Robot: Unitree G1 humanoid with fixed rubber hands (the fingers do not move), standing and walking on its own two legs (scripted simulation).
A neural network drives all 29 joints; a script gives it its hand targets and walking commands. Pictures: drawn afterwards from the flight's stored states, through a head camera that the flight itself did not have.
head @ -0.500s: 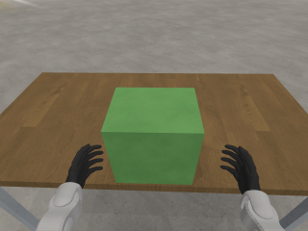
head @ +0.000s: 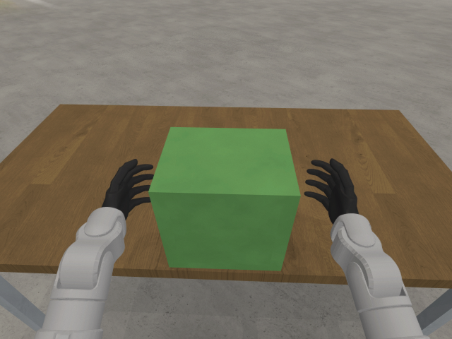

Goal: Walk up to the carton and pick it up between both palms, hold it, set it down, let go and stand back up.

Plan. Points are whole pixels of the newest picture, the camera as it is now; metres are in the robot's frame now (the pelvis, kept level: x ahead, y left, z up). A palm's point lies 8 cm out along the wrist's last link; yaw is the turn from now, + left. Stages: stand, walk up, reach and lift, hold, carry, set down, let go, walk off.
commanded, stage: reach and lift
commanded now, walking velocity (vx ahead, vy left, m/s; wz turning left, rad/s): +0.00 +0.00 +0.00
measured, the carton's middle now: (226, 199) +0.42 +0.02 +0.03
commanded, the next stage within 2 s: none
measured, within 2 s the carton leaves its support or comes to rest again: neither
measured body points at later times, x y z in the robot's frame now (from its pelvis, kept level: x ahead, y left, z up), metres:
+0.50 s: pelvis +0.00 +0.00 +0.00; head -0.02 +0.01 +0.45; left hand +0.39 +0.19 +0.19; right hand +0.40 -0.16 +0.17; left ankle +0.01 +0.12 -0.74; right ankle +0.01 -0.12 -0.74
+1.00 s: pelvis +0.01 +0.00 +0.00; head +0.00 +0.01 +0.45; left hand +0.44 +0.20 +0.17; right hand +0.44 -0.16 +0.16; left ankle +0.01 +0.12 -0.74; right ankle +0.01 -0.12 -0.74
